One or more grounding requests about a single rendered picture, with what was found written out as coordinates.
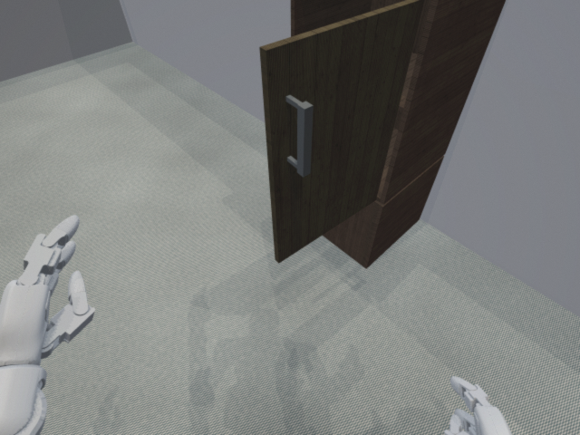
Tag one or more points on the handle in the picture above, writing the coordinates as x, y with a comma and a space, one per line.
304, 135

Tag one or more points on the right robot hand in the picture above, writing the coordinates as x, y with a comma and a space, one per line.
487, 420

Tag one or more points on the robot left forearm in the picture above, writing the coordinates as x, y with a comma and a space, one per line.
23, 405

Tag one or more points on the cupboard door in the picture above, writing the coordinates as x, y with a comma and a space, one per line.
353, 73

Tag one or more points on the left robot hand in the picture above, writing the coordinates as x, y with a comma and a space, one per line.
24, 308

